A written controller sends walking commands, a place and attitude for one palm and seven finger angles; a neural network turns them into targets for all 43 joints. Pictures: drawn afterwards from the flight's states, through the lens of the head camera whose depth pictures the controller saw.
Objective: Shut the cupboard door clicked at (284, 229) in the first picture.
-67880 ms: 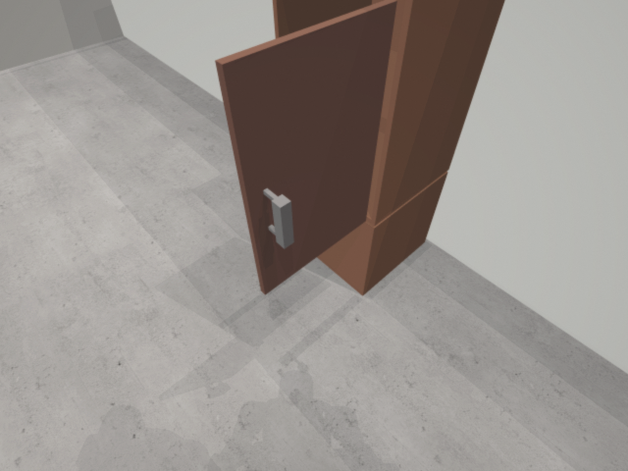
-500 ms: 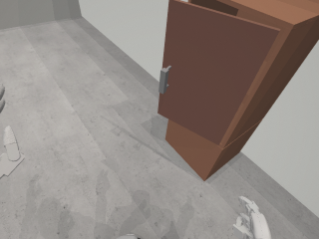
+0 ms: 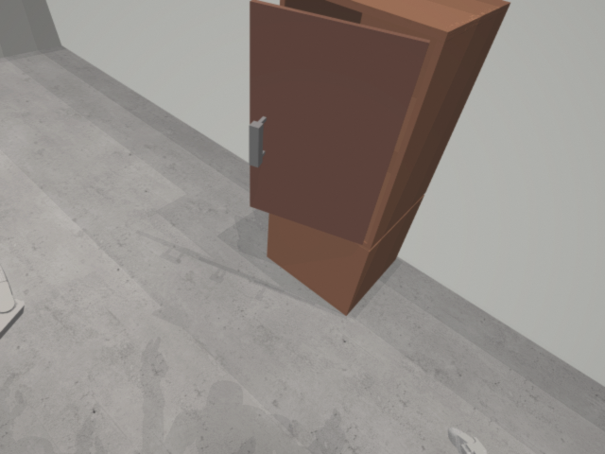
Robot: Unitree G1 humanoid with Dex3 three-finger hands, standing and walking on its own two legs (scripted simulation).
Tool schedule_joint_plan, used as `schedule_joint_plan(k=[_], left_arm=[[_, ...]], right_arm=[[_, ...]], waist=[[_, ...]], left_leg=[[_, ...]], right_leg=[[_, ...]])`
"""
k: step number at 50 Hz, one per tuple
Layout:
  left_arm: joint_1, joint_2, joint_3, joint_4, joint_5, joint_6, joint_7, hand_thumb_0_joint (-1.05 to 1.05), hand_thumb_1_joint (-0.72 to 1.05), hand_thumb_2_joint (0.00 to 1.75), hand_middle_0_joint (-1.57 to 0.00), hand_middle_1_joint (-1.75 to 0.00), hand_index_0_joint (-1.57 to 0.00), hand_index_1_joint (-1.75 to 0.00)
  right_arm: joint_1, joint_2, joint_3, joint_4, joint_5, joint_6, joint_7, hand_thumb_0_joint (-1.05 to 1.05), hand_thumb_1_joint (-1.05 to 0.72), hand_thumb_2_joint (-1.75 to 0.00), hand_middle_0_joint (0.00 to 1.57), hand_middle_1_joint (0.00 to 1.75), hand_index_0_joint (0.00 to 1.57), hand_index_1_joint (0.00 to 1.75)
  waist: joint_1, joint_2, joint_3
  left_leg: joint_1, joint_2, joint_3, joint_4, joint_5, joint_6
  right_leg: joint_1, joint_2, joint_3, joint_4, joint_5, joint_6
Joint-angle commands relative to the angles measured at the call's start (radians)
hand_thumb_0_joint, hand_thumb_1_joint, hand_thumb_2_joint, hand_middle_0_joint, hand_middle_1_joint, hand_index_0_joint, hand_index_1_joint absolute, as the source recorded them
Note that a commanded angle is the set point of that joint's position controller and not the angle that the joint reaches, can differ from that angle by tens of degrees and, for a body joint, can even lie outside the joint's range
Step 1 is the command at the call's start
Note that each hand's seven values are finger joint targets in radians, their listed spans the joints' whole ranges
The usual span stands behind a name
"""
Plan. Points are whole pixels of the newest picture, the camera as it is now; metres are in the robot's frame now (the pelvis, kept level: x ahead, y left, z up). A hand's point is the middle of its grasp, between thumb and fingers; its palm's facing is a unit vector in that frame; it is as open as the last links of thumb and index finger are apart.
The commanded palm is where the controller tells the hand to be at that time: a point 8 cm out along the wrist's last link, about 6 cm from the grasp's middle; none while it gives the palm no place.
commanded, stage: stop stepping back and stand still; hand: left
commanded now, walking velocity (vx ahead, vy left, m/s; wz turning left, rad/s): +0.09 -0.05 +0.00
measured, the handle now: (259, 141) +0.88 +0.11 -0.07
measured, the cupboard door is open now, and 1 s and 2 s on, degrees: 19 19 19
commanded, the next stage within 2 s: let the arm hang, fingers relaxed in 0.48 s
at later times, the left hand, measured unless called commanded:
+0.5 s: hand (21, 311) +0.21 +0.27 +0.17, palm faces +0.37 -0.81 -0.45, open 7.4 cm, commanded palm +0.15 +0.31 +0.18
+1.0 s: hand out of the picture +0.03 +0.18 -0.18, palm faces +0.00 -0.98 -0.18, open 6.9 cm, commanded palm none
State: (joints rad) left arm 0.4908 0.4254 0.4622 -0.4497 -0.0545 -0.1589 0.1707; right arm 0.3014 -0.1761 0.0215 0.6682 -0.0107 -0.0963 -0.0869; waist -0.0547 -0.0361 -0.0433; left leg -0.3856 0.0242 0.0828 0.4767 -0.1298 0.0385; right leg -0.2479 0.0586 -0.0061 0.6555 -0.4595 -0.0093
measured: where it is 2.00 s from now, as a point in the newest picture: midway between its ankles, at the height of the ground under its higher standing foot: outside the picture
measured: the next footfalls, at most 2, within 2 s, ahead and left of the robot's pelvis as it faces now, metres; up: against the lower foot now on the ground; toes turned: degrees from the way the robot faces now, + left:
right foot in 0.08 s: +0.00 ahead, -0.07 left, +0.00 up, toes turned -6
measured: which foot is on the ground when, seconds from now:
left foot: down 0.00-1.00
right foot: up 0.00-0.06, down 0.08-1.00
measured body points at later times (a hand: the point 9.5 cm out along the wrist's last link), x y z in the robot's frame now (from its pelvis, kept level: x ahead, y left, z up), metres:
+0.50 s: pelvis -0.01 +0.02 +0.00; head -0.01 +0.04 +0.45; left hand +0.18 +0.31 +0.19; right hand +0.12 -0.20 -0.08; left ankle +0.06 +0.11 -0.74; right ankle -0.05 -0.07 -0.74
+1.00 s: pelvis +0.00 -0.01 +0.00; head +0.02 +0.02 +0.45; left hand +0.03 +0.23 -0.17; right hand +0.02 -0.26 -0.14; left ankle +0.06 +0.11 -0.74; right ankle -0.04 -0.06 -0.74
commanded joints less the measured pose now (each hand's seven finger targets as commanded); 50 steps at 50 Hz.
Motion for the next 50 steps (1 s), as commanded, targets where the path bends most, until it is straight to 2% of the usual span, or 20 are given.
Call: schedule_joint_plan(k=[1,3,5,7,9,12,13,15,16,18,21,24,28,29,31,35,38,41,45,50], left_arm=[[0.122,0.193,0.095,-0.344,0.000,-0.069,0.005,0.00,0.90,0.90,-0.20,-0.30,-0.20,-0.30],[0.117,0.221,0.123,-0.326,0.001,-0.064,0.012,0.00,0.90,0.90,-0.20,-0.30,-0.20,-0.30],[0.059,0.246,0.162,-0.269,-0.003,-0.072,0.024,0.00,0.90,0.90,-0.20,-0.30,-0.20,-0.30],[0.067,0.188,0.116,-0.172,0.001,-0.054,0.033,0.00,0.90,0.90,-0.20,-0.30,-0.20,-0.30],[0.001,0.190,0.097,-0.162,0.008,-0.066,0.036,0.00,0.90,0.90,-0.20,-0.30,-0.20,-0.30],[-0.107,0.190,0.065,-0.187,0.029,-0.086,0.031,0.00,0.90,0.90,-0.20,-0.30,-0.20,-0.30],[-0.100,0.179,0.059,-0.193,0.028,-0.090,0.026,0.00,0.90,0.90,-0.20,-0.30,-0.20,-0.30],[-0.079,0.184,0.076,-0.247,0.021,-0.103,0.020,0.00,0.90,0.90,-0.20,-0.30,-0.20,-0.30],[-0.105,0.207,0.091,-0.269,0.027,-0.107,0.015,0.00,0.90,0.90,-0.20,-0.30,-0.20,-0.30],[-0.067,0.178,0.072,-0.271,0.021,-0.107,0.008,0.00,0.90,0.90,-0.20,-0.30,-0.20,-0.30],[0.026,0.167,0.078,-0.256,0.016,-0.087,0.005,0.00,0.90,0.90,-0.20,-0.30,-0.20,-0.30],[0.053,0.164,0.084,-0.237,0.005,-0.071,0.008,0.00,0.90,0.90,-0.20,-0.30,-0.20,-0.30],[0.057,0.149,0.076,-0.190,-0.009,-0.045,0.008,0.00,0.90,0.90,-0.20,-0.30,-0.20,-0.30],[-0.037,-0.044,-0.351,0.530,0.089,0.095,-0.141,0.00,0.90,0.90,-0.20,-0.30,-0.20,-0.30],[-0.072,-0.087,-0.363,0.580,0.083,0.165,-0.164,0.00,0.90,0.90,-0.20,-0.30,-0.20,-0.30],[-0.196,-0.032,-0.380,0.770,0.080,0.165,-0.167,0.00,0.90,0.90,-0.20,-0.30,-0.20,-0.30],[-0.246,-0.033,-0.403,0.957,0.075,0.168,-0.154,0.00,0.90,0.90,-0.20,-0.30,-0.20,-0.30],[-0.247,-0.049,-0.420,1.132,0.072,0.167,-0.146,0.00,0.90,0.90,-0.20,-0.30,-0.20,-0.30],[-0.195,-0.100,-0.406,1.306,0.069,0.154,-0.144,0.00,0.90,0.90,-0.20,-0.30,-0.20,-0.30],[-0.200,-0.091,-0.419,1.430,0.064,0.146,-0.145,0.00,0.90,0.90,-0.20,-0.30,-0.20,-0.30]], right_arm=[[-0.144,-0.159,-0.051,-0.208,-0.001,-0.068,0.012,0.00,-0.90,-0.90,0.20,0.30,0.20,0.30],[-0.124,-0.151,-0.049,-0.202,-0.013,-0.041,0.011,0.00,-0.90,-0.90,0.20,0.30,0.20,0.30],[-0.102,-0.153,-0.057,-0.179,-0.020,-0.023,0.011,0.00,-0.90,-0.90,0.20,0.30,0.20,0.30],[-0.090,-0.154,-0.074,-0.158,0.001,-0.007,0.011,0.00,-0.90,-0.90,0.20,0.30,0.20,0.30],[-0.113,-0.156,-0.063,-0.155,0.004,-0.005,0.009,0.00,-0.90,-0.90,0.20,0.30,0.20,0.30],[-0.140,-0.164,-0.057,-0.143,0.001,-0.029,-0.010,0.00,-0.90,-0.90,0.20,0.30,0.20,0.30],[-0.141,-0.173,-0.055,-0.149,0.001,-0.039,-0.015,0.00,-0.90,-0.90,0.20,0.30,0.20,0.30],[-0.152,-0.165,-0.043,-0.153,-0.001,-0.057,-0.013,0.00,-0.90,-0.90,0.20,0.30,0.20,0.30],[-0.163,-0.160,-0.042,-0.161,-0.011,-0.068,-0.016,0.00,-0.90,-0.90,0.20,0.30,0.20,0.30],[-0.149,-0.139,-0.043,-0.160,-0.020,-0.079,-0.006,0.00,-0.90,-0.90,0.20,0.30,0.20,0.30],[-0.141,-0.147,-0.044,-0.172,-0.010,-0.074,0.004,0.00,-0.90,-0.90,0.20,0.30,0.20,0.30],[-0.124,-0.142,-0.044,-0.188,-0.008,-0.054,0.003,0.00,-0.90,-0.90,0.20,0.30,0.20,0.30],[-0.134,-0.135,-0.045,-0.190,0.003,-0.031,0.003,0.00,-0.90,-0.90,0.20,0.30,0.20,0.30],[-0.202,-0.311,-0.089,0.007,0.018,-0.080,0.087,0.00,-0.90,-0.90,0.20,0.30,0.20,0.30],[-0.098,-0.239,-0.095,0.016,0.006,-0.015,0.077,0.00,-0.90,-0.90,0.20,0.30,0.20,0.30],[-0.141,-0.238,-0.066,0.006,0.000,0.053,0.069,0.00,-0.90,-0.90,0.20,0.30,0.20,0.30],[-0.137,-0.194,-0.048,0.048,-0.014,0.091,0.072,0.00,-0.90,-0.90,0.20,0.30,0.20,0.30],[-0.119,-0.171,-0.034,0.125,-0.018,0.105,0.072,0.00,-0.90,-0.90,0.20,0.30,0.20,0.30],[-0.104,-0.142,-0.037,0.220,-0.018,0.100,0.057,0.00,-0.90,-0.90,0.20,0.30,0.20,0.30],[-0.047,-0.146,-0.041,0.312,-0.007,0.099,0.048,0.00,-0.90,-0.90,0.20,0.30,0.20,0.30]], waist=[[0.042,0.240,-0.107],[0.028,0.144,-0.078],[0.024,0.006,-0.060],[0.030,-0.123,0.028],[0.021,-0.088,0.091],[0.017,0.072,0.121],[0.020,0.159,0.133],[0.028,0.327,0.086],[0.039,0.335,0.093],[0.049,0.205,0.049],[0.045,0.235,-0.005],[0.030,0.180,-0.041],[0.031,0.041,-0.046],[0.009,0.058,0.030],[0.023,-0.021,-0.077],[0.040,-0.196,-0.015],[0.034,-0.090,0.023],[0.036,0.074,0.015],[0.055,0.222,0.001],[0.045,0.125,0.021]], left_leg=[[-0.002,0.105,-0.129,-0.257,-0.424,-0.079],[-0.039,0.066,-0.092,-0.068,-0.309,-0.065],[-0.006,0.035,-0.069,0.163,-0.187,-0.062],[-0.042,0.023,-0.097,0.331,-0.207,-0.061],[-0.022,0.044,-0.097,0.281,-0.215,-0.044],[0.117,0.052,-0.106,0.037,-0.251,-0.012],[0.109,0.097,-0.194,-0.060,-0.312,0.015],[0.038,0.246,-0.485,-0.348,-0.680,0.043],[-0.021,0.274,-0.541,-0.412,-0.704,0.035],[-0.019,0.253,-0.427,-0.395,-0.546,0.022],[0.000,0.170,-0.228,-0.316,-0.444,-0.019],[0.021,0.112,-0.165,-0.219,-0.332,-0.045],[0.117,0.079,-0.126,-0.077,-0.186,-0.038],[0.097,0.110,-0.125,0.149,0.166,-0.017],[0.166,0.111,-0.120,0.158,0.291,-0.009],[0.102,0.063,-0.149,0.181,0.126,0.011],[0.110,0.033,-0.131,0.152,0.080,-0.010],[0.160,0.062,-0.164,0.061,0.158,-0.007],[0.136,0.080,-0.179,-0.017,0.087,0.003],[0.176,0.085,-0.158,-0.036,0.083,-0.006]], right_leg=[[0.201,0.013,-0.073,-0.231,0.062,-0.028],[0.166,-0.108,0.047,-0.310,0.062,-0.084],[0.008,-0.284,0.260,-0.403,-0.071,-0.168],[-0.113,-0.342,0.336,-0.447,-0.246,-0.214],[-0.163,-0.324,0.275,-0.410,-0.188,-0.191],[-0.217,-0.194,0.130,-0.261,-0.159,-0.104],[-0.212,-0.124,0.086,-0.180,-0.112,-0.069],[-0.128,-0.004,-0.022,0.053,-0.061,-0.011],[-0.095,-0.008,-0.001,0.128,-0.023,-0.008],[0.000,-0.020,-0.005,0.061,0.011,-0.011],[0.125,-0.013,-0.052,-0.178,0.077,-0.013],[0.150,-0.045,-0.014,-0.274,0.139,-0.029],[0.023,-0.119,0.104,-0.344,0.124,-0.054],[-0.095,-0.206,0.040,-0.191,0.501,-0.060],[-0.069,-0.169,0.058,-0.118,0.601,-0.060],[-0.072,-0.217,0.093,-0.175,0.510,-0.101],[-0.052,-0.243,0.113,-0.210,0.481,-0.123],[-0.013,-0.191,0.091,-0.234,0.350,-0.081],[0.103,-0.178,0.101,-0.309,0.314,-0.061],[0.127,-0.188,0.092,-0.364,0.370,-0.058]])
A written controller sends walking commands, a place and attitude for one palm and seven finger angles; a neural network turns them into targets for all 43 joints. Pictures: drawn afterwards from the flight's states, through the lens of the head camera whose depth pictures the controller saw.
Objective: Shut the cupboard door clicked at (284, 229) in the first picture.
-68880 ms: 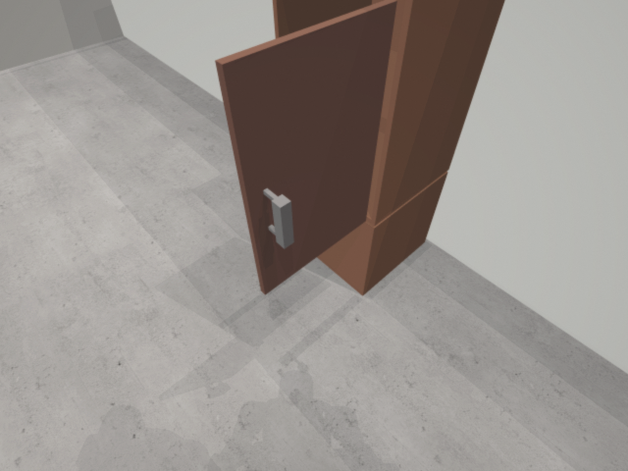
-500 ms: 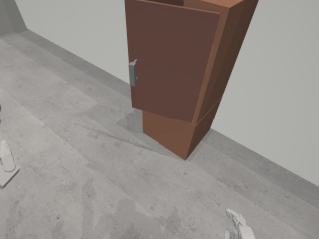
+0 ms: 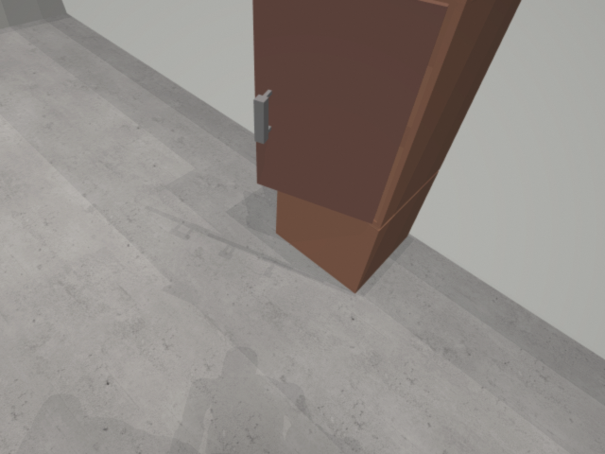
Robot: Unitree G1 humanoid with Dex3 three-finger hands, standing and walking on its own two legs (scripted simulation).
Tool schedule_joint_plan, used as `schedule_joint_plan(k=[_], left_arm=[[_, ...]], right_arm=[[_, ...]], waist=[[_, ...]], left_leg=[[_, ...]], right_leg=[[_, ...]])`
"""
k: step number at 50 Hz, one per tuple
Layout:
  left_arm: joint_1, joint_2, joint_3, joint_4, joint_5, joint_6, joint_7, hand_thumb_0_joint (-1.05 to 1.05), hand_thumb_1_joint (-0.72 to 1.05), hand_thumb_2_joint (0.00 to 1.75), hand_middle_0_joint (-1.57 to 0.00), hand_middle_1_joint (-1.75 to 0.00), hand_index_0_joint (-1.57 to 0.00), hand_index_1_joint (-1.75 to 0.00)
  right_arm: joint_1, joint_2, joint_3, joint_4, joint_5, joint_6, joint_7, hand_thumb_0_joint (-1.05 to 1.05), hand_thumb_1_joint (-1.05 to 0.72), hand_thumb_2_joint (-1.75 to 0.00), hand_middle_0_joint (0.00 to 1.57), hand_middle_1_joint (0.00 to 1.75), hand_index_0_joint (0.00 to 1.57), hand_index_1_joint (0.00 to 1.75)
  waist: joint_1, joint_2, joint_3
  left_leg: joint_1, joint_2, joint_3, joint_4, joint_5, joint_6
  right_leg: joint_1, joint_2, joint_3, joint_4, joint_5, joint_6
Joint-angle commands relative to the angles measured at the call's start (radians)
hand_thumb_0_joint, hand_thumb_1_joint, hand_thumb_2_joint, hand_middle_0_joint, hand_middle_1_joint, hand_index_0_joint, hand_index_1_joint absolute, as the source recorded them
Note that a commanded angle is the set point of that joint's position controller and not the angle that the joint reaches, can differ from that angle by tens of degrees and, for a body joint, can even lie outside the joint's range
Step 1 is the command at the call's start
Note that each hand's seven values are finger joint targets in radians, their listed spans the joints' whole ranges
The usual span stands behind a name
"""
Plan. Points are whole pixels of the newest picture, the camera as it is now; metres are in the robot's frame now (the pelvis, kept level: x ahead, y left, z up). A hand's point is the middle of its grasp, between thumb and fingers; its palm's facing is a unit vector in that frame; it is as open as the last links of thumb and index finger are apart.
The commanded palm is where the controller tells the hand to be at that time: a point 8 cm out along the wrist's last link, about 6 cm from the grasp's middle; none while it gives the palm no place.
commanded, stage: let the arm hang, fingers relaxed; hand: left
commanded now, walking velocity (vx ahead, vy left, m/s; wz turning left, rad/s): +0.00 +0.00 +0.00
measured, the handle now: (265, 115) +0.88 +0.14 -0.07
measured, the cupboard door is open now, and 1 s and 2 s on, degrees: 19 19 19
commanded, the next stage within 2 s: look to check the result in 0.68 s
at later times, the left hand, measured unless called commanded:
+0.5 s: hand out of the picture +0.00 +0.17 -0.17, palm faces +0.01 -0.99 -0.17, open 7.4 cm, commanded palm none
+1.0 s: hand out of the picture -0.02 +0.18 -0.17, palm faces +0.00 -0.98 -0.19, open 7.4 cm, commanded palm none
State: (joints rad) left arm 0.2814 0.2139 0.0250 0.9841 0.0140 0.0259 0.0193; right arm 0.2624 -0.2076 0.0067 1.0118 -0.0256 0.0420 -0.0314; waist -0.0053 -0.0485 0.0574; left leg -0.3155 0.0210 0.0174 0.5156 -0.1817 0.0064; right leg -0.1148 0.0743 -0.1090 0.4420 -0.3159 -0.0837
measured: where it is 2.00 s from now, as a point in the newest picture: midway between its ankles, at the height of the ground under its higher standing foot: outside the picture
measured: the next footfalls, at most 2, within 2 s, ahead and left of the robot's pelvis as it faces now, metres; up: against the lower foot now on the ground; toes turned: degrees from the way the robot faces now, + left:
none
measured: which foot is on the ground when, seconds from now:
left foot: down 0.00-1.00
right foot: down 0.00-1.00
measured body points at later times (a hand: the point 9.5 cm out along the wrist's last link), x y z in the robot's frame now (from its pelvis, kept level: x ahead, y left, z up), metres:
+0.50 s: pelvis +0.01 +0.01 +0.01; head +0.00 +0.01 +0.46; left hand +0.00 +0.22 -0.15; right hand -0.01 -0.20 -0.16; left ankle +0.06 +0.11 -0.74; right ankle -0.04 -0.06 -0.74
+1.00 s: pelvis +0.02 +0.01 +0.01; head +0.02 +0.01 +0.46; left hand -0.02 +0.23 -0.15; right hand -0.01 -0.21 -0.16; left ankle +0.06 +0.11 -0.74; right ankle -0.04 -0.06 -0.74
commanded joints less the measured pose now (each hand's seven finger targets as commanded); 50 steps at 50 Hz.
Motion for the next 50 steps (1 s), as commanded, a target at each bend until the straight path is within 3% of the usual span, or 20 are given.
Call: schedule_joint_plan(k=[1,8,14,18,25,38,45,50], left_arm=[[0.014,0.118,0.017,0.015,-0.005,-0.039,0.007,0.00,0.90,0.90,-0.20,-0.30,-0.20,-0.30],[0.050,0.084,0.000,0.109,-0.007,-0.038,0.014,0.00,0.90,0.90,-0.20,-0.30,-0.20,-0.30],[0.085,0.053,-0.007,0.135,-0.008,-0.037,0.020,0.00,0.90,0.90,-0.20,-0.30,-0.20,-0.30],[0.103,0.038,-0.009,0.142,-0.007,-0.038,0.022,0.00,0.90,0.90,-0.20,-0.30,-0.20,-0.30],[0.124,0.013,-0.010,0.148,-0.006,-0.038,0.024,0.00,0.90,0.90,-0.20,-0.30,-0.20,-0.30],[0.153,0.000,-0.008,0.158,-0.007,-0.043,0.027,0.00,0.90,0.90,-0.20,-0.30,-0.20,-0.30],[0.152,0.012,-0.008,0.161,-0.006,-0.044,0.027,0.00,0.90,0.90,-0.20,-0.30,-0.20,-0.30],[0.139,0.028,-0.006,0.157,-0.005,-0.044,0.026,0.00,0.90,0.90,-0.20,-0.30,-0.20,-0.30]], right_arm=[[-0.004,-0.120,-0.029,-0.019,0.010,-0.040,-0.009,0.00,-0.90,-0.90,0.20,0.30,0.20,0.30],[0.042,-0.093,-0.023,0.063,0.013,-0.037,-0.012,0.00,-0.90,-0.90,0.20,0.30,0.20,0.30],[0.060,-0.063,-0.017,0.095,0.012,-0.037,-0.012,0.00,-0.90,-0.90,0.20,0.30,0.20,0.30],[0.071,-0.042,-0.012,0.105,0.011,-0.040,-0.012,0.00,-0.90,-0.90,0.20,0.30,0.20,0.30],[0.084,-0.022,-0.010,0.115,0.010,-0.041,-0.014,0.00,-0.90,-0.90,0.20,0.30,0.20,0.30],[0.103,-0.019,-0.012,0.114,0.012,-0.045,-0.019,0.00,-0.90,-0.90,0.20,0.30,0.20,0.30],[0.094,-0.037,-0.016,0.113,0.014,-0.043,-0.018,0.00,-0.90,-0.90,0.20,0.30,0.20,0.30],[0.083,-0.051,-0.016,0.112,0.014,-0.046,-0.018,0.00,-0.90,-0.90,0.20,0.30,0.20,0.30]], waist=[[-0.003,0.097,-0.066],[-0.007,0.024,0.006],[-0.003,0.016,0.050],[-0.001,0.039,0.036],[-0.001,0.057,0.075],[-0.003,0.067,0.041],[-0.003,0.044,0.062],[-0.004,0.047,0.037]], left_leg=[[0.122,0.092,-0.091,-0.077,0.150,0.027],[0.140,0.094,-0.078,-0.127,0.099,0.030],[0.140,0.091,-0.075,-0.158,0.083,0.032],[0.143,0.090,-0.075,-0.166,0.100,0.034],[0.134,0.083,-0.074,-0.176,0.073,0.032],[0.159,0.084,-0.071,-0.160,0.119,0.038],[0.160,0.087,-0.070,-0.164,0.101,0.039],[0.173,0.090,-0.073,-0.163,0.128,0.042]], right_leg=[[-0.014,-0.197,0.184,-0.156,0.242,0.021],[-0.047,-0.187,0.175,-0.196,0.157,0.023],[-0.073,-0.181,0.173,-0.198,0.112,0.023],[-0.064,-0.178,0.175,-0.187,0.126,0.025],[-0.090,-0.176,0.177,-0.191,0.098,0.023],[-0.069,-0.175,0.175,-0.183,0.155,0.026],[-0.082,-0.174,0.178,-0.187,0.140,0.026],[-0.062,-0.175,0.176,-0.180,0.165,0.025]])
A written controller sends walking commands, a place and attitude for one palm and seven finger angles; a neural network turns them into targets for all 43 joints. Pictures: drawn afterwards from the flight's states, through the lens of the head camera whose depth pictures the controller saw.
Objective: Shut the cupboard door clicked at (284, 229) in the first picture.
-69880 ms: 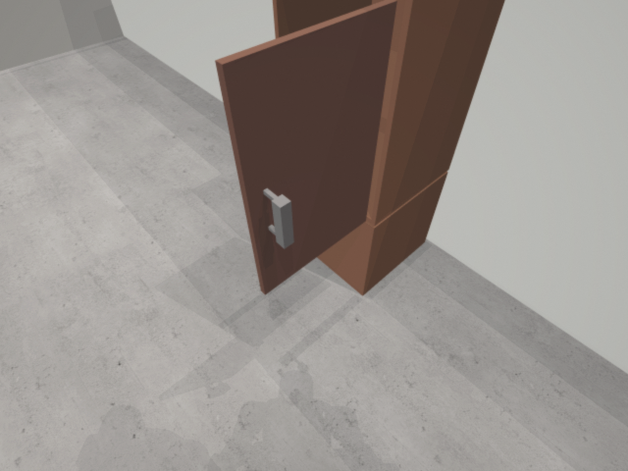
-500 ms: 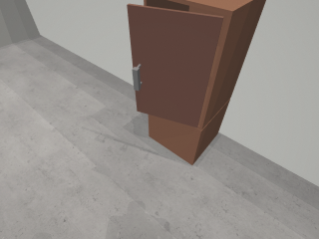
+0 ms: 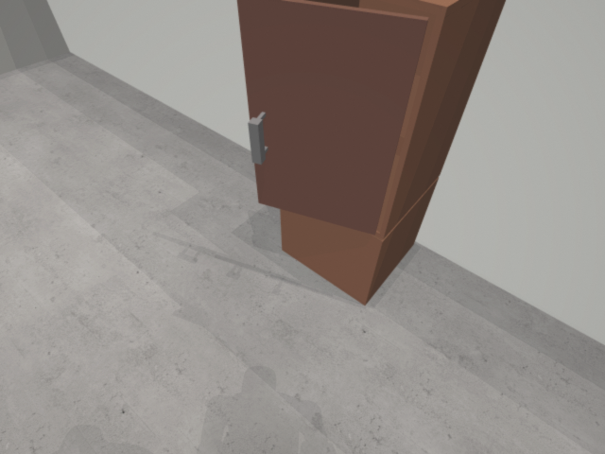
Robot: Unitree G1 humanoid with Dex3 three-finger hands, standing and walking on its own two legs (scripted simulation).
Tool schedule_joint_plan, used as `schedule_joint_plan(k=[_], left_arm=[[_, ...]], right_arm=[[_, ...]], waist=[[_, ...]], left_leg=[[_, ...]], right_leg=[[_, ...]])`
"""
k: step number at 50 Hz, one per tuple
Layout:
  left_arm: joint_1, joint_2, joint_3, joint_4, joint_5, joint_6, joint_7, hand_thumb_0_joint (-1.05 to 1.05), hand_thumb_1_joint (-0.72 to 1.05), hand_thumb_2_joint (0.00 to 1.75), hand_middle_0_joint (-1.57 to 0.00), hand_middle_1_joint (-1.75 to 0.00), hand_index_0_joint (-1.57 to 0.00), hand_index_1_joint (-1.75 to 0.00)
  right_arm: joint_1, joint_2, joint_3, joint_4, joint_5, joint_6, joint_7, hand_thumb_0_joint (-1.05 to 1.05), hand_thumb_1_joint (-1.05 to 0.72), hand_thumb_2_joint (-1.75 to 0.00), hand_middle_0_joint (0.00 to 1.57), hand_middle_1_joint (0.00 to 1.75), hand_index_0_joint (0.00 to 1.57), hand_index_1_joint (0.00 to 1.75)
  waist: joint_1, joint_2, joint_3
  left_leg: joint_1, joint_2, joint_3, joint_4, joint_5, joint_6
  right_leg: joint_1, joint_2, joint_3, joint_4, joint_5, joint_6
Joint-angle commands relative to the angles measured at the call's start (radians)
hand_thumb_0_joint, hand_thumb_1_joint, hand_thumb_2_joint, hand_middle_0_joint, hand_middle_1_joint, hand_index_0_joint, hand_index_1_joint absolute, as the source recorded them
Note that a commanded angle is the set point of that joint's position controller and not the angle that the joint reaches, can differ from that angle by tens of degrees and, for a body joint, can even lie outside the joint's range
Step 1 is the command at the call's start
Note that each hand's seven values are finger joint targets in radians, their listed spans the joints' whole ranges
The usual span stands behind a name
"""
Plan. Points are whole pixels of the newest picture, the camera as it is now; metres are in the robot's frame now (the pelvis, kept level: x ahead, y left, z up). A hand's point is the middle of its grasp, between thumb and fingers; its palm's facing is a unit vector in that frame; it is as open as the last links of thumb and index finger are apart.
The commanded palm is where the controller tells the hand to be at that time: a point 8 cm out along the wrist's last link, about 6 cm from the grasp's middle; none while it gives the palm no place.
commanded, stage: look to check the result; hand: left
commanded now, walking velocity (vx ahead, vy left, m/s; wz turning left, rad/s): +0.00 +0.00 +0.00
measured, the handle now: (260, 137) +0.85 +0.16 -0.08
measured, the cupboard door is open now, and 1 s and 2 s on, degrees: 19 19 19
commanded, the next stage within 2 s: walk to a spot facing it in 0.24 s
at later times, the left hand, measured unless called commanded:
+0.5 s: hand out of the picture +0.01 +0.18 -0.18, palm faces +0.05 -0.97 -0.22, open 7.4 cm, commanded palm none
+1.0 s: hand out of the picture +0.04 +0.25 -0.16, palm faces +0.33 -0.90 -0.29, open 7.4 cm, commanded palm none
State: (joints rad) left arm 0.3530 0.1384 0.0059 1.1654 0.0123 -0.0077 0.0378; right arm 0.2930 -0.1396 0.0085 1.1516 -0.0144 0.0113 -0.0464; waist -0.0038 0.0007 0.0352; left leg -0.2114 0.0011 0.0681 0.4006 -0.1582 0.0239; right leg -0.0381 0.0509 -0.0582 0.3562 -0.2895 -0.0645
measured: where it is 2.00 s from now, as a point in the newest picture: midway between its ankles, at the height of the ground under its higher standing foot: outside the picture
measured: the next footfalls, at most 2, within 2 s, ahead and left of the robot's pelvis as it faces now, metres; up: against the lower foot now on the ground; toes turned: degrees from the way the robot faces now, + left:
right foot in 1.06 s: +0.09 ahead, -0.12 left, +0.00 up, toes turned +23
left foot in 1.36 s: -0.02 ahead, +0.12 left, +0.00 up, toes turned +40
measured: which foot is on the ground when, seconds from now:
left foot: down 0.00-1.00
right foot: down 0.00-0.74, up 0.76-1.00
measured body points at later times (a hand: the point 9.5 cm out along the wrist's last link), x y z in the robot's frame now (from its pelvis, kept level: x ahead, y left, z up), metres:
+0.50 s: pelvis +0.01 -0.01 +0.00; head +0.01 -0.01 +0.45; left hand +0.01 +0.23 -0.16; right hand +0.02 -0.24 -0.16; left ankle +0.04 +0.10 -0.74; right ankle -0.06 -0.07 -0.74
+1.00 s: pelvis +0.00 +0.00 -0.01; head +0.05 +0.01 +0.44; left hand +0.03 +0.29 -0.14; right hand +0.13 -0.22 -0.16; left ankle +0.02 +0.13 -0.74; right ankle +0.04 -0.14 -0.71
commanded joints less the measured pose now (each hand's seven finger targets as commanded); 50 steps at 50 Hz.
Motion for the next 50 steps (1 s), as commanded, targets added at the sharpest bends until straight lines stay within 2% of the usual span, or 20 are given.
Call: schedule_joint_plan(k=[1,18,20,22,25,27,29,30,31,34,35,36,37,38,39,40,42,44,47,50], left_arm=[[0.070,0.109,0.015,-0.025,-0.003,-0.011,0.008,0.00,0.90,0.90,-0.20,-0.30,-0.20,-0.30],[0.005,0.148,0.019,-0.039,-0.002,-0.012,0.006,0.00,0.90,0.90,-0.20,-0.30,-0.20,-0.30],[0.016,0.125,0.018,-0.043,-0.004,-0.003,0.009,0.00,0.90,0.90,-0.20,-0.30,-0.20,-0.30],[0.024,0.137,0.029,-0.056,-0.003,0.006,0.012,0.00,0.90,0.90,-0.20,-0.30,-0.20,-0.30],[0.014,0.171,0.054,-0.093,0.001,0.015,0.014,0.00,0.90,0.90,-0.20,-0.30,-0.20,-0.30],[0.012,0.187,0.066,-0.119,0.006,0.019,0.015,0.00,0.90,0.90,-0.20,-0.30,-0.20,-0.30],[-0.023,0.198,0.075,-0.150,0.018,0.018,0.016,0.00,0.90,0.90,-0.20,-0.30,-0.20,-0.30],[-0.037,0.209,0.083,-0.166,0.020,0.016,0.017,0.00,0.90,0.90,-0.20,-0.30,-0.20,-0.30],[-0.052,0.220,0.090,-0.176,0.023,0.015,0.017,0.00,0.90,0.90,-0.20,-0.30,-0.20,-0.30],[-0.060,0.252,0.098,-0.205,0.012,0.014,0.007,0.00,0.90,0.90,-0.20,-0.30,-0.20,-0.30],[-0.057,0.247,0.098,-0.216,0.007,0.015,0.002,0.00,0.90,0.90,-0.20,-0.30,-0.20,-0.30],[-0.050,0.218,0.094,-0.238,0.001,0.020,-0.003,0.00,0.90,0.90,-0.20,-0.30,-0.20,-0.30],[-0.085,0.170,0.080,-0.289,-0.006,0.022,-0.002,0.00,0.90,0.90,-0.20,-0.30,-0.20,-0.30],[-0.139,0.180,0.081,-0.317,0.008,0.034,0.003,0.00,0.90,0.90,-0.20,-0.30,-0.20,-0.30],[-0.183,0.169,0.085,-0.324,0.008,0.039,0.001,0.00,0.90,0.90,-0.20,-0.30,-0.20,-0.30],[-0.197,0.173,0.089,-0.327,0.010,0.040,-0.004,0.00,0.90,0.90,-0.20,-0.30,-0.20,-0.30],[-0.174,0.163,0.088,-0.325,0.011,0.037,-0.016,0.00,0.90,0.90,-0.20,-0.30,-0.20,-0.30],[-0.157,0.154,0.085,-0.326,0.010,0.037,-0.019,0.00,0.90,0.90,-0.20,-0.30,-0.20,-0.30],[-0.144,0.155,0.083,-0.340,0.011,0.037,-0.018,0.00,0.90,0.90,-0.20,-0.30,-0.20,-0.30],[-0.085,0.172,0.087,-0.340,0.009,0.034,-0.016,0.00,0.90,0.90,-0.20,-0.30,-0.20,-0.30]], right_arm=[[0.045,-0.127,-0.019,-0.032,0.004,-0.016,-0.003,0.00,-0.90,-0.90,0.20,0.30,0.20,0.30],[-0.002,-0.157,-0.019,-0.036,0.000,-0.016,0.001,0.00,-0.90,-0.90,0.20,0.30,0.20,0.30],[0.009,-0.120,-0.012,-0.038,0.000,-0.010,0.004,0.00,-0.90,-0.90,0.20,0.30,0.20,0.30],[0.009,-0.122,-0.018,-0.051,-0.001,0.000,0.005,0.00,-0.90,-0.90,0.20,0.30,0.20,0.30],[-0.003,-0.124,-0.031,-0.083,-0.003,0.014,0.009,0.00,-0.90,-0.90,0.20,0.30,0.20,0.30],[-0.039,-0.120,-0.044,-0.118,-0.006,0.028,0.012,0.00,-0.90,-0.90,0.20,0.30,0.20,0.30],[-0.067,-0.127,-0.060,-0.151,-0.005,0.037,0.018,0.00,-0.90,-0.90,0.20,0.30,0.20,0.30],[-0.080,-0.117,-0.061,-0.166,-0.003,0.038,0.022,0.00,-0.90,-0.90,0.20,0.30,0.20,0.30],[-0.076,-0.115,-0.061,-0.183,-0.002,0.037,0.026,0.00,-0.90,-0.90,0.20,0.30,0.20,0.30],[-0.023,-0.107,-0.061,-0.193,-0.010,0.035,0.036,0.00,-0.90,-0.90,0.20,0.30,0.20,0.30],[0.030,-0.125,-0.067,-0.189,-0.014,0.031,0.038,0.00,-0.90,-0.90,0.20,0.30,0.20,0.30],[0.089,-0.193,-0.084,-0.190,-0.019,0.023,0.038,0.00,-0.90,-0.90,0.20,0.30,0.20,0.30],[0.135,-0.272,-0.103,-0.191,-0.023,0.019,0.031,0.00,-0.90,-0.90,0.20,0.30,0.20,0.30],[0.138,-0.295,-0.109,-0.183,-0.021,0.021,0.028,0.00,-0.90,-0.90,0.20,0.30,0.20,0.30],[0.086,-0.292,-0.109,-0.205,-0.023,0.018,0.024,0.00,-0.90,-0.90,0.20,0.30,0.20,0.30],[0.026,-0.270,-0.103,-0.227,-0.025,0.017,0.023,0.00,-0.90,-0.90,0.20,0.30,0.20,0.30],[-0.036,-0.263,-0.097,-0.252,-0.028,0.011,0.021,0.00,-0.90,-0.90,0.20,0.30,0.20,0.30],[-0.041,-0.276,-0.102,-0.261,-0.027,0.012,0.022,0.00,-0.90,-0.90,0.20,0.30,0.20,0.30],[-0.051,-0.291,-0.114,-0.275,-0.027,0.020,0.028,0.00,-0.90,-0.90,0.20,0.30,0.20,0.30],[-0.098,-0.285,-0.123,-0.300,-0.021,0.032,0.036,0.00,-0.90,-0.90,0.20,0.30,0.20,0.30]], waist=[[-0.002,-0.007,0.052],[-0.005,-0.005,0.057],[-0.003,-0.001,0.059],[0.002,-0.010,0.057],[0.007,-0.061,0.038],[0.023,-0.122,0.063],[0.015,-0.100,0.087],[0.013,-0.077,0.100],[0.003,-0.065,0.094],[-0.023,-0.068,0.038],[-0.049,-0.039,0.000],[-0.068,0.146,-0.049],[-0.081,0.322,-0.058],[-0.087,0.174,-0.072],[-0.073,0.180,-0.031],[-0.056,0.159,0.009],[-0.023,0.102,-0.005],[-0.020,0.096,-0.046],[-0.020,0.118,-0.085],[0.011,0.152,-0.084]], left_leg=[[0.081,0.111,-0.125,-0.043,0.118,0.026],[0.088,0.115,-0.119,-0.053,0.143,0.019],[0.052,0.104,-0.120,-0.032,0.158,0.012],[0.010,0.092,-0.120,0.016,0.164,0.012],[-0.094,0.053,-0.093,0.137,0.110,0.000],[-0.196,0.024,-0.053,0.343,-0.174,-0.019],[-0.278,0.046,-0.053,0.537,-0.342,-0.029],[-0.296,0.060,-0.057,0.539,-0.368,-0.033],[-0.287,0.073,-0.056,0.483,-0.369,-0.035],[-0.137,0.025,0.041,0.262,-0.166,-0.030],[-0.017,0.024,0.020,0.181,-0.009,-0.009],[0.100,0.167,-0.218,0.092,0.337,0.079],[0.117,0.378,-0.532,-0.026,0.554,0.232],[0.047,0.395,-0.566,-0.081,0.251,0.240],[-0.043,0.367,-0.575,-0.119,0.011,0.215],[-0.120,0.325,-0.541,-0.140,-0.115,0.186],[-0.124,0.263,-0.477,-0.130,-0.121,0.157],[-0.083,0.228,-0.443,-0.113,-0.077,0.150],[-0.066,0.199,-0.447,-0.098,-0.035,0.141],[-0.145,0.138,-0.426,-0.064,-0.065,0.101]], right_leg=[[-0.139,-0.150,0.127,-0.094,0.149,0.006],[-0.113,-0.161,0.126,-0.103,0.217,0.014],[-0.097,-0.172,0.104,-0.073,0.227,0.022],[-0.088,-0.189,0.082,-0.028,0.251,0.020],[-0.049,-0.256,0.097,0.002,0.319,-0.022],[-0.041,-0.354,0.128,-0.009,0.471,-0.091],[-0.040,-0.434,0.139,0.012,0.606,-0.168],[-0.033,-0.439,0.123,0.032,0.647,-0.176],[-0.021,-0.441,0.096,0.074,0.682,-0.161],[-0.044,-0.367,-0.036,0.237,0.749,-0.067],[-0.119,-0.336,-0.073,0.348,0.680,-0.017],[-0.279,-0.234,-0.128,0.532,0.397,0.062],[-0.429,-0.110,-0.083,0.743,-0.331,0.097],[-0.431,-0.110,0.041,0.818,-0.385,0.081],[-0.459,-0.129,0.075,0.830,-0.318,0.079],[-0.452,-0.137,0.091,0.815,-0.246,0.081],[-0.426,-0.121,0.081,0.708,-0.188,0.090],[-0.396,-0.095,0.063,0.604,-0.181,0.097],[-0.339,-0.062,0.043,0.483,-0.168,0.102],[-0.198,-0.033,0.021,0.277,-0.089,0.102]])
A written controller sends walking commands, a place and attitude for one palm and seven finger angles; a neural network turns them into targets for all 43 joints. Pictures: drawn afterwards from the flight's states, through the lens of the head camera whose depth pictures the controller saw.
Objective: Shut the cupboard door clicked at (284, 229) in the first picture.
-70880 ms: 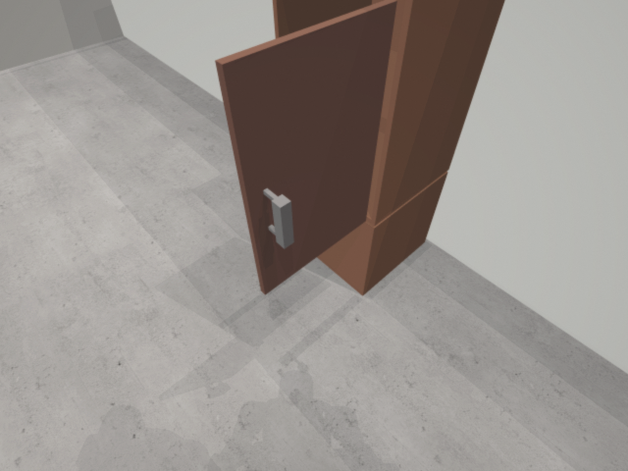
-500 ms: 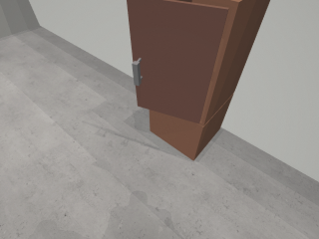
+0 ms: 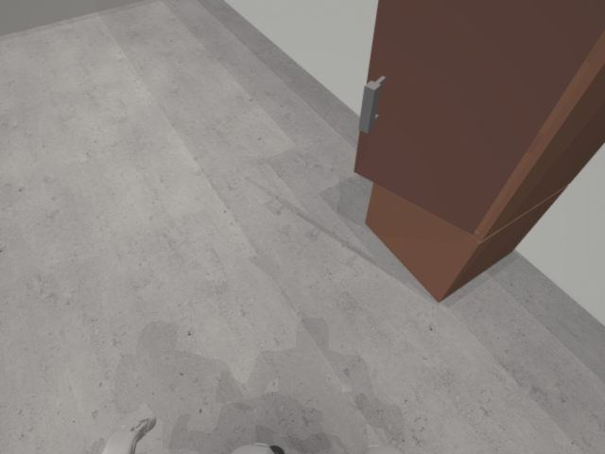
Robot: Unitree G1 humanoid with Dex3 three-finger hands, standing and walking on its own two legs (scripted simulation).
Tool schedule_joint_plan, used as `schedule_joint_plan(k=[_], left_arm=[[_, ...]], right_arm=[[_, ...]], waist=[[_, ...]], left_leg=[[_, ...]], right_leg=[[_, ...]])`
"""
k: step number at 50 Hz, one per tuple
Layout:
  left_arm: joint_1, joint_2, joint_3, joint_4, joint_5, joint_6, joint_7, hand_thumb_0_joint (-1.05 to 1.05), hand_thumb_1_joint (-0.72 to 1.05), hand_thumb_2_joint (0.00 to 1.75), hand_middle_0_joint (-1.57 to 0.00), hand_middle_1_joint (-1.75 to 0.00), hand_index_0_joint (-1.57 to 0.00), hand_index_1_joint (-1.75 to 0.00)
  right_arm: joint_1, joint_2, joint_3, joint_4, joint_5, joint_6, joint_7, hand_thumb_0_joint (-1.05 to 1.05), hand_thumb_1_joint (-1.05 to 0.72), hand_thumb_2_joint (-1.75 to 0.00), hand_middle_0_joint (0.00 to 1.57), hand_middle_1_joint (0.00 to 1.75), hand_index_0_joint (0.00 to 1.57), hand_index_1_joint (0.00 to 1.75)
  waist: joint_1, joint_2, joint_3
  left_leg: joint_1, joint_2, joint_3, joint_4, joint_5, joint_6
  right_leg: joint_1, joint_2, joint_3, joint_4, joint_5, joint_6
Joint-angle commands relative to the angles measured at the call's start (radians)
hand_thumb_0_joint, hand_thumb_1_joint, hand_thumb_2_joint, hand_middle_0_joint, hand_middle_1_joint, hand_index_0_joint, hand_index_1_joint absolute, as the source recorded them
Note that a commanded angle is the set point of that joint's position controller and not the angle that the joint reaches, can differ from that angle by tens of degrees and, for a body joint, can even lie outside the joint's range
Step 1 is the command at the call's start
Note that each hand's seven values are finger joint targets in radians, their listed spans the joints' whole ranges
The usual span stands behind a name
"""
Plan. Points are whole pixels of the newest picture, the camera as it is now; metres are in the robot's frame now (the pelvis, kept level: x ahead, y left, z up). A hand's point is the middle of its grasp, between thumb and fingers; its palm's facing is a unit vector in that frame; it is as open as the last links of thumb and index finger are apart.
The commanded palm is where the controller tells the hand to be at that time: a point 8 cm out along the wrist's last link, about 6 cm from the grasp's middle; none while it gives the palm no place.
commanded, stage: walk to a spot facing it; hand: left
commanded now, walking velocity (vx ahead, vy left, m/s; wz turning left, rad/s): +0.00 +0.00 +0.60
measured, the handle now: (373, 103) +0.85 -0.15 -0.07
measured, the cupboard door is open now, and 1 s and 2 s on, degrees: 19 19 19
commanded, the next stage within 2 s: turn to face it in 1.70 s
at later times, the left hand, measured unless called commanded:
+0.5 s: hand out of the picture -0.02 +0.20 -0.17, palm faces +0.36 -0.89 -0.28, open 7.4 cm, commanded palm none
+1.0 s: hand out of the picture -0.07 +0.14 -0.18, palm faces +0.66 -0.72 -0.21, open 7.4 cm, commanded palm none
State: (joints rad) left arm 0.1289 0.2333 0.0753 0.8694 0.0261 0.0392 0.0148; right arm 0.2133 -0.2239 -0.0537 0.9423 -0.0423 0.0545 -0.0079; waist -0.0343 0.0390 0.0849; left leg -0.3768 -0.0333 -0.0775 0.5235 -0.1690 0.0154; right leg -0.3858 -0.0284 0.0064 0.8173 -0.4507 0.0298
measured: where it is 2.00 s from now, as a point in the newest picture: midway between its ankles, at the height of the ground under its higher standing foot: outside the picture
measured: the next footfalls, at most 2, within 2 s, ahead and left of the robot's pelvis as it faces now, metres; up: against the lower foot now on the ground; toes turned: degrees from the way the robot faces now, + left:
right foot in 0.06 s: +0.04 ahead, -0.15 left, +0.00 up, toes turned +3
left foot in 0.36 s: +0.02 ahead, +0.12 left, +0.00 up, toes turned +20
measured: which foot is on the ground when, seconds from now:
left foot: down 0.00-0.06, up 0.08-0.34, down 0.36-0.64, up 0.66-0.96, down 0.98-1.00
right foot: up 0.00-0.04, down 0.06-0.36, up 0.38-0.62, down 0.64-0.98, up 1.00-1.00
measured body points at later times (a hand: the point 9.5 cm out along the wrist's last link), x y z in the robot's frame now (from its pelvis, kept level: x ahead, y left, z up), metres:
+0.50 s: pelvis +0.01 -0.02 -0.01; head +0.06 +0.00 +0.44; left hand -0.04 +0.25 -0.15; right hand +0.19 -0.23 -0.14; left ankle -0.02 +0.11 -0.73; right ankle +0.02 -0.15 -0.68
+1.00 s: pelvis +0.01 -0.05 -0.01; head +0.03 +0.00 +0.44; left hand -0.11 +0.18 -0.16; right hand +0.24 -0.18 -0.14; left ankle -0.07 +0.04 -0.74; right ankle +0.08 -0.14 -0.73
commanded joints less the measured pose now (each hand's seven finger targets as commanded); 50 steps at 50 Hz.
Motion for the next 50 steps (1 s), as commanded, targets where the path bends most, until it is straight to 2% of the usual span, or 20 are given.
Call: schedule_joint_plan(k=[1,2,3,4,7,13,16,17,18,19,23,30,32,36,38,43,46,47,49,50], left_arm=[[0.187,0.105,0.025,-0.038,-0.004,-0.019,0.010,0.00,0.90,0.90,-0.20,-0.30,-0.20,-0.30],[0.210,0.162,0.037,-0.042,0.006,-0.026,0.015,0.00,0.90,0.90,-0.20,-0.30,-0.20,-0.30],[0.183,0.252,0.054,-0.063,0.020,-0.030,0.021,0.00,0.90,0.90,-0.20,-0.30,-0.20,-0.30],[0.088,0.247,0.037,-0.090,0.009,-0.024,0.024,0.00,0.90,0.90,-0.20,-0.30,-0.20,-0.30],[-0.009,0.156,0.024,-0.103,0.007,-0.040,0.028,0.00,0.90,0.90,-0.20,-0.30,-0.20,-0.30],[0.152,0.218,0.041,-0.052,0.011,-0.037,0.022,0.00,0.90,0.90,-0.20,-0.30,-0.20,-0.30],[0.144,0.213,0.042,-0.053,0.000,-0.033,0.015,0.00,0.90,0.90,-0.20,-0.30,-0.20,-0.30],[0.160,0.177,0.038,-0.072,-0.008,-0.028,0.011,0.00,0.90,0.90,-0.20,-0.30,-0.20,-0.30],[0.133,0.106,0.010,-0.114,-0.011,-0.027,0.005,0.00,0.90,0.90,-0.20,-0.30,-0.20,-0.30],[0.070,0.117,0.007,-0.146,0.000,-0.020,0.009,0.00,0.90,0.90,-0.20,-0.30,-0.20,-0.30],[0.039,0.107,0.017,-0.103,-0.006,-0.009,0.003,0.00,0.90,0.90,-0.20,-0.30,-0.20,-0.30],[0.246,0.114,0.031,-0.048,-0.004,-0.022,0.000,0.00,0.90,0.90,-0.20,-0.30,-0.20,-0.30],[0.239,0.257,0.049,-0.071,0.015,-0.035,0.011,0.00,0.90,0.90,-0.20,-0.30,-0.20,-0.30],[0.037,0.134,0.025,-0.115,0.009,-0.040,0.023,0.00,0.90,0.90,-0.20,-0.30,-0.20,-0.30],[0.068,0.140,0.025,-0.106,0.010,-0.044,0.023,0.00,0.90,0.90,-0.20,-0.30,-0.20,-0.30],[0.181,0.189,0.048,-0.053,0.013,-0.041,0.021,0.00,0.90,0.90,-0.20,-0.30,-0.20,-0.30],[0.167,0.188,0.051,-0.042,0.005,-0.036,0.016,0.00,0.90,0.90,-0.20,-0.30,-0.20,-0.30],[0.162,0.175,0.050,-0.047,-0.004,-0.032,0.012,0.00,0.90,0.90,-0.20,-0.30,-0.20,-0.30],[0.103,0.074,0.019,-0.122,-0.007,-0.023,-0.003,0.00,0.90,0.90,-0.20,-0.30,-0.20,-0.30],[-0.012,0.100,0.018,-0.144,0.007,-0.015,-0.002,0.00,0.90,0.90,-0.20,-0.30,-0.20,-0.30]], right_arm=[[-0.047,-0.190,-0.060,-0.105,0.014,-0.009,0.000,0.00,-0.90,-0.90,0.20,0.30,0.20,0.30],[-0.052,-0.140,-0.059,-0.119,0.023,-0.004,0.006,0.00,-0.90,-0.90,0.20,0.30,0.20,0.30],[-0.048,-0.082,-0.054,-0.141,0.024,-0.005,0.012,0.00,-0.90,-0.90,0.20,0.30,0.20,0.30],[-0.051,-0.116,-0.061,-0.144,0.009,-0.002,0.019,0.00,-0.90,-0.90,0.20,0.30,0.20,0.30],[-0.023,-0.096,-0.053,-0.130,0.017,0.001,0.030,0.00,-0.90,-0.90,0.20,0.30,0.20,0.30],[-0.114,-0.064,-0.023,-0.163,0.029,-0.007,0.042,0.00,-0.90,-0.90,0.20,0.30,0.20,0.30],[-0.023,-0.110,-0.030,-0.141,0.024,-0.017,0.040,0.00,-0.90,-0.90,0.20,0.30,0.20,0.30],[0.037,-0.197,-0.051,-0.130,0.015,-0.028,0.036,0.00,-0.90,-0.90,0.20,0.30,0.20,0.30],[0.105,-0.299,-0.077,-0.116,0.014,-0.029,0.025,0.00,-0.90,-0.90,0.20,0.30,0.20,0.30],[0.152,-0.302,-0.078,-0.094,0.016,-0.024,0.015,0.00,-0.90,-0.90,0.20,0.30,0.20,0.30],[-0.003,-0.213,-0.047,-0.124,0.008,-0.029,-0.009,0.00,-0.90,-0.90,0.20,0.30,0.20,0.30],[-0.127,-0.187,-0.052,-0.162,0.018,-0.008,0.002,0.00,-0.90,-0.90,0.20,0.30,0.20,0.30],[-0.113,-0.094,-0.047,-0.187,0.023,-0.007,0.015,0.00,-0.90,-0.90,0.20,0.30,0.20,0.30],[-0.047,-0.100,-0.054,-0.126,0.017,0.008,0.037,0.00,-0.90,-0.90,0.20,0.30,0.20,0.30],[-0.061,-0.070,-0.040,-0.123,0.021,0.007,0.044,0.00,-0.90,-0.90,0.20,0.30,0.20,0.30],[-0.114,-0.033,-0.023,-0.139,0.029,-0.005,0.041,0.00,-0.90,-0.90,0.20,0.30,0.20,0.30],[-0.051,-0.055,-0.024,-0.126,0.031,-0.017,0.036,0.00,-0.90,-0.90,0.20,0.30,0.20,0.30],[0.000,-0.083,-0.029,-0.114,0.027,-0.024,0.036,0.00,-0.90,-0.90,0.20,0.30,0.20,0.30],[0.107,-0.269,-0.071,-0.098,0.007,-0.028,0.020,0.00,-0.90,-0.90,0.20,0.30,0.20,0.30],[0.169,-0.256,-0.070,-0.068,0.004,-0.028,0.011,0.00,-0.90,-0.90,0.20,0.30,0.20,0.30]], waist=[[0.072,0.093,-0.140],[0.084,-0.051,-0.124],[0.085,-0.306,-0.081],[0.053,-0.211,-0.052],[-0.013,-0.227,-0.034],[0.068,-0.251,-0.087],[0.015,-0.178,-0.145],[-0.013,0.030,-0.212],[-0.050,0.288,-0.233],[-0.074,0.159,-0.227],[-0.011,0.151,-0.128],[0.089,0.053,-0.103],[0.104,-0.357,-0.070],[-0.008,-0.237,-0.044],[0.013,-0.221,-0.074],[0.079,-0.227,-0.115],[0.049,-0.220,-0.145],[0.020,-0.150,-0.170],[-0.053,0.291,-0.161],[-0.098,0.198,-0.128]], left_leg=[[-0.055,0.131,-0.254,-0.142,-0.092,0.077],[-0.183,0.038,-0.173,-0.001,-0.219,0.013],[-0.294,-0.083,0.011,0.305,-0.339,-0.061],[-0.236,-0.023,-0.004,0.547,-0.383,-0.050],[-0.233,0.057,0.031,0.671,-0.295,-0.063],[-0.066,0.026,0.171,0.244,-0.269,-0.059],[0.158,0.027,0.164,-0.035,-0.047,-0.035],[0.351,0.188,-0.036,-0.095,0.265,0.031],[0.468,0.431,-0.336,-0.102,0.697,0.193],[0.424,0.456,-0.309,-0.095,0.605,0.241],[0.234,0.279,-0.187,-0.121,0.350,0.155],[-0.115,0.145,-0.171,-0.041,-0.091,0.072],[-0.270,-0.065,0.027,0.492,-0.432,-0.045],[-0.185,0.055,0.016,0.747,-0.267,-0.051],[-0.136,0.049,0.079,0.588,-0.277,-0.066],[-0.069,0.036,0.151,0.287,-0.329,-0.058],[0.074,0.036,0.161,0.039,-0.189,-0.042],[0.210,0.046,0.139,-0.092,-0.071,-0.029],[0.423,0.433,-0.369,-0.210,0.162,0.188],[0.358,0.422,-0.389,-0.243,-0.045,0.224]], right_leg=[[0.265,0.037,-0.041,-0.326,0.148,0.005],[0.349,-0.101,0.094,-0.490,0.061,-0.041],[0.293,-0.384,0.416,-0.635,-0.079,-0.161],[0.126,-0.454,0.373,-0.631,-0.022,-0.210],[0.158,-0.323,0.111,-0.467,0.427,-0.194],[0.316,-0.305,-0.039,-0.319,0.811,-0.138],[0.244,-0.274,-0.114,-0.153,0.720,-0.063],[0.060,-0.204,-0.169,0.026,0.469,0.000],[-0.182,-0.080,-0.157,0.227,-0.206,0.053],[-0.205,-0.084,-0.052,0.317,-0.212,0.034],[-0.161,-0.070,-0.011,0.267,-0.032,0.036],[0.280,-0.006,-0.059,-0.295,0.175,0.016],[0.230,-0.434,0.426,-0.625,0.020,-0.150],[0.073,-0.309,0.117,-0.522,0.191,-0.164],[0.151,-0.285,0.005,-0.470,0.399,-0.152],[0.316,-0.336,-0.035,-0.384,0.649,-0.164],[0.287,-0.328,-0.093,-0.281,0.629,-0.111],[0.204,-0.307,-0.134,-0.209,0.510,-0.062],[-0.255,-0.095,-0.177,0.138,-0.228,0.043],[-0.294,-0.098,-0.078,0.241,-0.171,0.026]])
